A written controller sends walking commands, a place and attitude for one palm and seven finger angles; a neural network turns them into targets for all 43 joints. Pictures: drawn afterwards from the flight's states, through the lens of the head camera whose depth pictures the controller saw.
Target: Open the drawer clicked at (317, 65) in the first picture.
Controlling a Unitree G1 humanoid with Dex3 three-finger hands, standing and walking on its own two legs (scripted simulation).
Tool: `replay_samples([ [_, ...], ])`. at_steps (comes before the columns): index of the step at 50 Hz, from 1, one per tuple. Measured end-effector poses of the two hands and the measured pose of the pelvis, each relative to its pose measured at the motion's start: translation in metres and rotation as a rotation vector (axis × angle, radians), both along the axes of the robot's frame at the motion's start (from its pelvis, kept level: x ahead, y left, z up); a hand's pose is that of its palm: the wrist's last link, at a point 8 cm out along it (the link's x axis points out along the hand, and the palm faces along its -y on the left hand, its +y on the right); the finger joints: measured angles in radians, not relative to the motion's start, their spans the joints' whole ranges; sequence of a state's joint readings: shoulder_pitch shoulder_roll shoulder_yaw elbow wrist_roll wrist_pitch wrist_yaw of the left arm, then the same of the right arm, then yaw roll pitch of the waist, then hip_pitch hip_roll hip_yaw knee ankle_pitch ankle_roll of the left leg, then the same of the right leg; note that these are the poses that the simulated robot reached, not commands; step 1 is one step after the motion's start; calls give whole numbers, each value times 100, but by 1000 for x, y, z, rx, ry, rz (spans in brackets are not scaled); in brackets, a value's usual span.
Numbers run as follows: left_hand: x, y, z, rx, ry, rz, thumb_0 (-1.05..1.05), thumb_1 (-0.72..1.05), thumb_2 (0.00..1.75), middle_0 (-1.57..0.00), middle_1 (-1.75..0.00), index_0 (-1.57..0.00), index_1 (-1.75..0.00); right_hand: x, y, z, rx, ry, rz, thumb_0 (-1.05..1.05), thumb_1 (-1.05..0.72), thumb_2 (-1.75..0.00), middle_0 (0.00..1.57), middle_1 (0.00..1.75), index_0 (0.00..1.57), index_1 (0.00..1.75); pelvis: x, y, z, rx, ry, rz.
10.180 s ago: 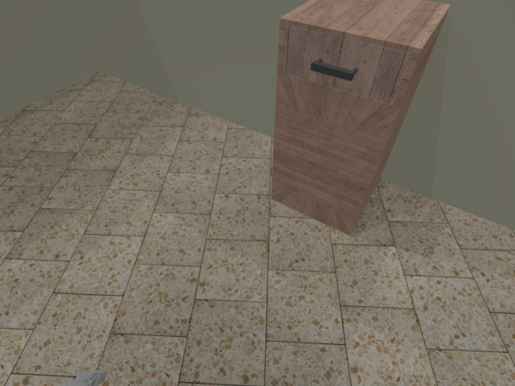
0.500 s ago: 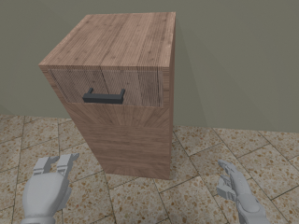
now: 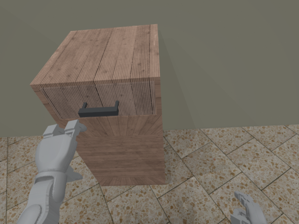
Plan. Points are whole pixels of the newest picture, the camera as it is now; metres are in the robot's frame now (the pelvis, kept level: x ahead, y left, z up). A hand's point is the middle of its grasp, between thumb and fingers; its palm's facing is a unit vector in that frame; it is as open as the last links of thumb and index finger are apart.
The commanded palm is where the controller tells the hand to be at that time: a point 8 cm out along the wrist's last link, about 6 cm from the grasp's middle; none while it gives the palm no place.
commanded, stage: raise the hand with hooked fingers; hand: left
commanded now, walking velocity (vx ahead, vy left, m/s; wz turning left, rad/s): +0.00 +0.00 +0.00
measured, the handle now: (99, 107) +0.48 +0.24 +0.03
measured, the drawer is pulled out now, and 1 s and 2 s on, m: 0.00 0.00 0.00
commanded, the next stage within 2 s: move the hooked fingers above the handle in 0.76 s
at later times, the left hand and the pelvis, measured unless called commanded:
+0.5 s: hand (53, 126) +0.31 +0.28 +0.14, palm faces +0.05 -0.07 -1.00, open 13.8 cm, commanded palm +0.27 +0.28 +0.20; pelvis +0.00 +0.03 +0.01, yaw +1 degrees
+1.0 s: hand (62, 131) +0.30 +0.26 +0.13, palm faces +0.04 -0.07 -1.00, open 13.8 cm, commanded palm +0.28 +0.27 +0.19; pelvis +0.00 +0.01 +0.01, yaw +2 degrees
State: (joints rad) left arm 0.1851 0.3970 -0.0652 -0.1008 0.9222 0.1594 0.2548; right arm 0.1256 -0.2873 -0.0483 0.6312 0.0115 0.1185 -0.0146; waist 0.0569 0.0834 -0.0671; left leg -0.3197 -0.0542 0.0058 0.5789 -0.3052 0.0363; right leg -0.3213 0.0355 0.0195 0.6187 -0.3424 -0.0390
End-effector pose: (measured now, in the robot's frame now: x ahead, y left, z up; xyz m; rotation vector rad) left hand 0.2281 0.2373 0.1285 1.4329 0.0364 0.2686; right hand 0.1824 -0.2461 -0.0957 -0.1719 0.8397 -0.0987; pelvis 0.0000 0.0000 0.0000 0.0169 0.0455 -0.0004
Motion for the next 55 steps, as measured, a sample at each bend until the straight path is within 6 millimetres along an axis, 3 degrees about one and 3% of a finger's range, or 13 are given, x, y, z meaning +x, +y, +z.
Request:
replay_samples([
  [7,22,4,19,32,33,-79,0,-38,35,-31,-113,-31,-113,16,42,19,38,-67,46,1,-91,-89,20,29,19,29,-3,13,6,-8,-46,-1],
  [13,36,27,54,59,-16,-51,0,-45,32,-32,-118,-32,-118,24,75,25,83,-80,100,1,-90,-89,20,29,20,30,-5,24,10,-16,-68,11],
  [18,49,45,64,59,43,-9,0,-48,31,-32,-120,-32,-119,21,88,21,90,-46,130,1,-90,-89,20,29,20,30,-8,30,12,-18,-68,21],
  [23,56,46,65,59,95,-63,0,-48,30,-32,-120,-32,-120,11,86,16,74,-6,128,1,-90,-89,20,29,20,30,-6,34,13,-21,-58,25],
  [30,50,39,54,44,109,-153,0,-49,30,-32,-120,-32,-120,-4,69,8,45,57,112,1,-90,-89,20,29,20,30,-3,35,14,-22,-46,24],
  [35,46,42,61,63,49,-142,0,-49,30,-32,-120,-32,-120,-10,60,3,34,92,114,1,-90,-89,20,29,20,30,-4,31,14,-21,-35,32],
  [41,45,43,69,58,22,-74,0,-49,30,-32,-120,-32,-120,-4,57,2,56,84,114,1,-91,-89,20,29,20,30,-4,24,14,-19,-30,36],
  [49,51,24,51,53,113,-94,0,-49,30,-32,-120,-32,-120,11,51,11,59,23,114,1,-91,-89,20,29,20,30,-4,12,14,-13,-38,33],
  [55,61,25,53,69,98,-95,0,-49,30,-32,-120,-32,-120,13,38,14,33,15,101,1,-90,-89,20,29,20,30,-2,2,13,-11,-35,35],
])
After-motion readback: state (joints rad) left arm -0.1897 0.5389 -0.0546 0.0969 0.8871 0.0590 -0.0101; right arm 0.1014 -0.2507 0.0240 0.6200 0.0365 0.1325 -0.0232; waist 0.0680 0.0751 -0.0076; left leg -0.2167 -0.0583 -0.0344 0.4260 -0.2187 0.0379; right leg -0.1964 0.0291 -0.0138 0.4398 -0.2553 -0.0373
